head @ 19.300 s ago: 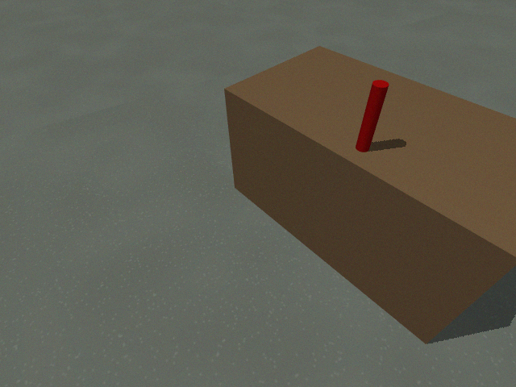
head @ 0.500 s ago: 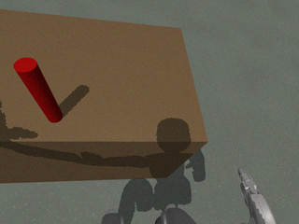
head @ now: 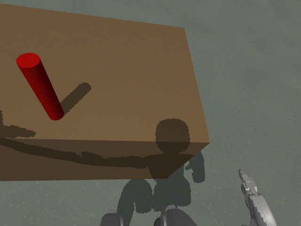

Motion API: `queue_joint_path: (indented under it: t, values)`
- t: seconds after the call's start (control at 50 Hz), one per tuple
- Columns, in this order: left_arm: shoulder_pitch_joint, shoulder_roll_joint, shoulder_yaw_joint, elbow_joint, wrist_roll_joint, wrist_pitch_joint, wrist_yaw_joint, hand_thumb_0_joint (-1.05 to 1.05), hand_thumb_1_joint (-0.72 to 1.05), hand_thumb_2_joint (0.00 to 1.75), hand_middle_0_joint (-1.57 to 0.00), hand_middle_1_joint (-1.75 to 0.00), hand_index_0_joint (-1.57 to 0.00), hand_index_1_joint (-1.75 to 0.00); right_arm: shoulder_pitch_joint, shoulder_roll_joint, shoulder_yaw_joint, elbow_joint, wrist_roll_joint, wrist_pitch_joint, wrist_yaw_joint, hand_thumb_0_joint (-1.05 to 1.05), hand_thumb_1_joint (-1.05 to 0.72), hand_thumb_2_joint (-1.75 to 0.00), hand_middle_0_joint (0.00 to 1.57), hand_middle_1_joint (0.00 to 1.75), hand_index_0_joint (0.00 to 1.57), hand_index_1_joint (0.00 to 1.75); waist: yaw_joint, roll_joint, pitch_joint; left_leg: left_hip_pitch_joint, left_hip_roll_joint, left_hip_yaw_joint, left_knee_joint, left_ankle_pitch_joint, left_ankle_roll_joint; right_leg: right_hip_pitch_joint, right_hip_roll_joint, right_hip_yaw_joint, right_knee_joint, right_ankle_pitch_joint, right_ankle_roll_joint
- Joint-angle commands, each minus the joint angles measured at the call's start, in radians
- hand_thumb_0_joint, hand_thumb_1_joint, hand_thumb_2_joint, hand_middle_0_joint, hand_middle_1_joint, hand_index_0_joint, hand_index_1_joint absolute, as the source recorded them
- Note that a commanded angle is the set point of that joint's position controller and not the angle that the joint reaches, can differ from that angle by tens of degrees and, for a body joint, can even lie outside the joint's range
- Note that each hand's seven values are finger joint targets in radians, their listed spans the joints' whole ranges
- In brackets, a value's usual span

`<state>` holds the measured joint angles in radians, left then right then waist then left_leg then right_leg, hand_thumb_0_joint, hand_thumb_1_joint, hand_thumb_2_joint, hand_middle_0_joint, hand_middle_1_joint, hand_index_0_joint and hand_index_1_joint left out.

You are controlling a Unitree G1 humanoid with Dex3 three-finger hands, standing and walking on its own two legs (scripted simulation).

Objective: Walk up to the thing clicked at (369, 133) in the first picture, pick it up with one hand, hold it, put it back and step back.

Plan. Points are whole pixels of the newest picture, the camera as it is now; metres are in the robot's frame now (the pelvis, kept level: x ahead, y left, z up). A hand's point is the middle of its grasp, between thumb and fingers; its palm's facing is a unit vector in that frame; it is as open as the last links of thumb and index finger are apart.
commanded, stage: go down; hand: left
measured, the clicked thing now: (45, 92) +0.47 +0.27 +0.02
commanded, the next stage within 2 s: none
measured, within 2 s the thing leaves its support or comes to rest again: neither
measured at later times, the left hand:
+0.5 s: hand out of the picture +0.37 +0.46 +0.09, palm faces +0.41 -0.91 +0.04, open 17.7 cm
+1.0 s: hand out of the picture +0.36 +0.45 +0.10, palm faces +0.40 -0.92 +0.03, open 17.7 cm
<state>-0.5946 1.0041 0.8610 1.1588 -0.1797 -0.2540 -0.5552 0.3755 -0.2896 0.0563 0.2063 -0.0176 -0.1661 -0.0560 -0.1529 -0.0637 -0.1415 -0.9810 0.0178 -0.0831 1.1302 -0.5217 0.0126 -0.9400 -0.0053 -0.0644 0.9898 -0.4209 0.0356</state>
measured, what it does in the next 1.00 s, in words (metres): stands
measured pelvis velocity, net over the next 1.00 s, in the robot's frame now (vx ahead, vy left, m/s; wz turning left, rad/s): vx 0.01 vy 0.00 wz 0.00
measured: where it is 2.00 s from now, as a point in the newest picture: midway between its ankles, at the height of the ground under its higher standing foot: outside the picture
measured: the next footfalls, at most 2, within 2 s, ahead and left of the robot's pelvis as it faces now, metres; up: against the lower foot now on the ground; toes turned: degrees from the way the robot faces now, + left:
none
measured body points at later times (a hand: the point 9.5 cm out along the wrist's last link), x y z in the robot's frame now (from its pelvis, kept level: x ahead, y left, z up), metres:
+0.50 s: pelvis +0.00 +0.00 +0.00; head +0.11 +0.07 +0.43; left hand +0.34 +0.50 +0.09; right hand +0.16 -0.25 -0.01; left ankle +0.00 +0.10 -0.66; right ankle +0.03 -0.16 -0.66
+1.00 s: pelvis +0.01 +0.00 +0.01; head +0.11 +0.06 +0.44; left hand +0.34 +0.50 +0.10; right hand +0.17 -0.24 -0.01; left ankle +0.00 +0.10 -0.66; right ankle +0.03 -0.16 -0.66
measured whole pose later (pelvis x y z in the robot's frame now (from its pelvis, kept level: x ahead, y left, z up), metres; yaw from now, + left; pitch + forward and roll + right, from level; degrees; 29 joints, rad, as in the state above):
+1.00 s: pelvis +0.01 +0.00 +0.01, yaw +0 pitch +20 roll -5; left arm -0.52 0.96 0.86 1.12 -0.22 -0.23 -0.58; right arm 0.38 -0.28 0.07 0.24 -0.01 -0.18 -0.08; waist -0.12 -0.05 -0.15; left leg -0.93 0.01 -0.07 1.10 -0.52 0.02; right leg -0.90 -0.01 -0.05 0.97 -0.42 0.04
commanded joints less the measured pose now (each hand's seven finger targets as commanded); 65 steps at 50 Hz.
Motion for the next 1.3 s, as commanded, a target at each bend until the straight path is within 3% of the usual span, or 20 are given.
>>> queue_joint_path:
  t: [0.0,0.04,0.08,0.14,0.22,0.24,0.36,0.4,0.48,0.54,0.68,0.7,0.78,0.86,0.92,1.0,1.02,1.16,1.22,1.28]
  values:
    - [-0.162,0.415,0.029,-0.188,-0.034,-0.050,-0.005,0.00,-0.61,0.01,-0.07,-0.04,-0.07,-0.04,0.036,-0.186,-0.112,-0.115,0.010,-0.047,-0.025,0.00,0.50,-0.06,0.05,0.05,0.05,0.05,0.078,0.353,-0.369,0.399,-0.001,-0.004,-0.179,0.486,-0.042,0.106,0.025,-0.010,-0.071,0.194,-0.068]
    - [-0.163,0.410,0.034,-0.211,-0.046,-0.054,-0.012,0.00,-0.61,0.01,-0.07,-0.04,-0.07,-0.04,0.028,-0.162,-0.084,-0.114,0.014,-0.048,-0.024,0.00,0.50,-0.06,0.05,0.05,0.05,0.05,0.089,0.340,-0.370,0.393,-0.003,-0.001,-0.184,0.477,-0.039,0.120,0.025,-0.010,-0.071,0.191,-0.068]
    - [-0.144,0.405,0.035,-0.203,-0.048,-0.055,-0.010,0.00,-0.61,0.00,-0.07,-0.04,-0.07,-0.04,0.014,-0.200,-0.118,-0.155,0.013,-0.053,-0.032,0.00,0.50,-0.06,0.05,0.05,0.05,0.05,0.076,0.306,-0.372,0.400,-0.001,-0.002,-0.189,0.477,-0.038,0.135,0.027,-0.010,-0.076,0.200,-0.065]
    - [-0.167,0.420,0.053,-0.233,-0.057,-0.067,-0.016,0.00,-0.61,0.01,-0.07,-0.04,-0.07,-0.04,0.025,-0.190,-0.105,-0.143,0.013,-0.053,-0.036,0.00,0.51,-0.06,0.05,0.05,0.05,0.05,0.083,0.306,-0.381,0.403,-0.003,-0.001,-0.185,0.491,-0.037,0.138,0.025,-0.003,-0.073,0.211,-0.064]
    - [-0.187,0.387,0.022,-0.204,-0.049,-0.068,-0.018,0.00,-0.61,0.02,-0.06,-0.04,-0.07,-0.05,0.038,-0.187,-0.113,-0.128,0.012,-0.054,-0.039,0.00,0.51,-0.06,0.05,0.05,0.05,0.05,0.060,0.295,-0.351,0.392,-0.011,0.011,-0.180,0.456,-0.031,0.125,0.021,0.004,-0.079,0.204,-0.062]
    - [-0.198,0.400,0.030,-0.203,-0.050,-0.068,-0.017,0.00,-0.61,0.03,-0.06,-0.04,-0.06,-0.05,0.056,-0.205,-0.130,-0.120,0.011,-0.055,-0.043,0.00,0.51,-0.06,0.05,0.05,0.05,0.05,0.054,0.289,-0.362,0.402,-0.005,0.003,-0.179,0.478,-0.034,0.113,0.023,0.000,-0.073,0.209,-0.063]
    - [-0.225,0.434,0.028,-0.200,-0.036,-0.070,-0.020,0.00,-0.61,0.01,-0.06,-0.04,-0.07,-0.04,0.048,-0.188,-0.106,-0.138,0.009,-0.058,-0.037,0.00,0.51,-0.06,0.05,0.05,0.05,0.05,0.055,0.321,-0.391,0.416,-0.009,0.008,-0.169,0.497,-0.035,0.129,0.018,0.002,-0.074,0.227,-0.062]
    - [-0.228,0.431,0.020,-0.188,-0.039,-0.068,-0.019,0.00,-0.61,0.01,-0.07,-0.04,-0.07,-0.04,0.059,-0.175,-0.092,-0.095,0.010,-0.053,-0.033,0.00,0.51,-0.06,0.05,0.05,0.05,0.05,0.064,0.348,-0.345,0.393,-0.011,0.007,-0.176,0.468,-0.039,0.103,0.018,0.001,-0.072,0.200,-0.062]
    - [-0.257,0.468,0.036,-0.226,-0.039,-0.072,-0.019,0.00,-0.61,0.01,-0.06,-0.03,-0.07,-0.04,0.029,-0.182,-0.095,-0.117,0.008,-0.057,-0.030,0.00,0.50,-0.06,0.05,0.05,0.05,0.05,0.075,0.401,-0.399,0.446,0.001,-0.009,-0.178,0.504,-0.049,0.080,0.021,-0.007,-0.062,0.183,-0.067]
    - [-0.243,0.457,0.033,-0.211,-0.035,-0.065,-0.017,0.00,-0.61,0.02,-0.07,-0.04,-0.07,-0.04,0.023,-0.180,-0.096,-0.108,0.007,-0.053,-0.034,0.00,0.50,-0.06,0.05,0.05,0.05,0.05,0.076,0.380,-0.388,0.421,-0.004,-0.004,-0.186,0.445,-0.044,0.098,0.021,-0.005,-0.074,0.164,-0.068]
    - [-0.175,0.416,0.024,-0.186,-0.043,-0.047,-0.024,0.00,-0.61,0.01,-0.07,-0.04,-0.07,-0.05,0.023,-0.180,-0.094,-0.099,0.010,-0.053,-0.041,0.00,0.50,-0.06,0.05,0.05,0.05,0.05,0.086,0.337,-0.364,0.399,-0.006,-0.003,-0.189,0.456,-0.041,0.107,0.023,-0.008,-0.079,0.176,-0.067]
    - [-0.173,0.411,0.024,-0.177,-0.046,-0.048,-0.025,0.00,-0.61,0.01,-0.06,-0.04,-0.07,-0.04,0.037,-0.186,-0.096,-0.112,0.011,-0.054,-0.042,0.00,0.50,-0.06,0.05,0.05,0.05,0.05,0.073,0.314,-0.353,0.394,-0.003,-0.006,-0.191,0.452,-0.042,0.101,0.027,-0.010,-0.078,0.177,-0.066]
    - [-0.188,0.442,0.058,-0.254,-0.061,-0.058,-0.022,0.00,-0.61,0.01,-0.06,-0.04,-0.07,-0.04,0.038,-0.186,-0.100,-0.115,0.013,-0.057,-0.044,0.00,0.50,-0.06,0.05,0.05,0.05,0.05,0.091,0.346,-0.400,0.425,-0.005,0.000,-0.191,0.475,-0.041,0.140,0.022,-0.003,-0.076,0.193,-0.066]
    - [-0.152,0.394,0.042,-0.245,-0.064,-0.046,-0.027,0.00,-0.61,0.01,-0.06,-0.04,-0.07,-0.04,0.059,-0.161,-0.071,-0.102,0.013,-0.056,-0.045,0.00,0.50,-0.06,0.05,0.05,0.05,0.05,0.096,0.329,-0.387,0.438,-0.006,0.000,-0.191,0.542,-0.042,0.140,0.022,-0.005,-0.076,0.231,-0.064]
    - [-0.137,0.397,0.044,-0.248,-0.065,-0.041,-0.034,0.00,-0.61,0.01,-0.07,-0.04,-0.07,-0.04,0.058,-0.184,-0.092,-0.107,0.011,-0.061,-0.047,0.00,0.50,-0.06,0.05,0.05,0.05,0.05,0.092,0.317,-0.395,0.448,-0.003,-0.001,-0.186,0.571,-0.042,0.141,0.024,-0.006,-0.079,0.245,-0.062]
    - [-0.160,0.382,0.032,-0.273,-0.067,-0.039,-0.032,0.00,-0.61,0.01,-0.06,-0.04,-0.07,-0.04,0.046,-0.187,-0.103,-0.107,0.012,-0.065,-0.050,0.00,0.50,-0.06,0.05,0.05,0.05,0.05,0.081,0.323,-0.385,0.455,-0.006,0.004,-0.194,0.541,-0.037,0.152,0.020,-0.001,-0.086,0.239,-0.062]
    - [-0.181,0.389,0.030,-0.304,-0.065,-0.041,-0.031,0.00,-0.61,0.01,-0.06,-0.04,-0.07,-0.04,0.052,-0.166,-0.084,-0.071,0.013,-0.064,-0.047,0.00,0.50,-0.06,0.05,0.05,0.05,0.05,0.095,0.347,-0.370,0.444,-0.011,0.009,-0.199,0.523,-0.037,0.154,0.016,0.003,-0.090,0.228,-0.063]
    - [-0.172,0.399,0.030,-0.235,-0.065,-0.046,-0.040,0.00,-0.61,0.00,-0.06,-0.03,-0.07,-0.03,0.040,-0.185,-0.101,-0.072,0.013,-0.065,-0.048,0.00,0.49,-0.06,0.05,0.05,0.05,0.05,0.079,0.324,-0.344,0.431,-0.004,-0.005,-0.206,0.491,-0.041,0.115,0.023,-0.010,-0.088,0.194,-0.065]
    - [-0.181,0.394,0.022,-0.207,-0.066,-0.050,-0.044,0.00,-0.61,0.01,-0.06,-0.04,-0.07,-0.04,0.027,-0.170,-0.092,-0.077,0.015,-0.065,-0.047,0.00,0.50,-0.06,0.05,0.05,0.05,0.05,0.074,0.308,-0.323,0.381,-0.015,0.007,-0.208,0.392,-0.033,0.140,0.018,-0.001,-0.097,0.165,-0.064]
    - [-0.191,0.385,0.014,-0.203,-0.072,-0.056,-0.050,0.00,-0.61,0.00,-0.06,-0.03,-0.07,-0.03,0.021,-0.177,-0.084,-0.098,0.016,-0.072,-0.049,0.00,0.50,-0.06,0.05,0.05,0.05,0.05,0.064,0.302,-0.345,0.397,-0.014,0.008,-0.199,0.411,-0.030,0.132,0.019,0.001,-0.094,0.178,-0.062]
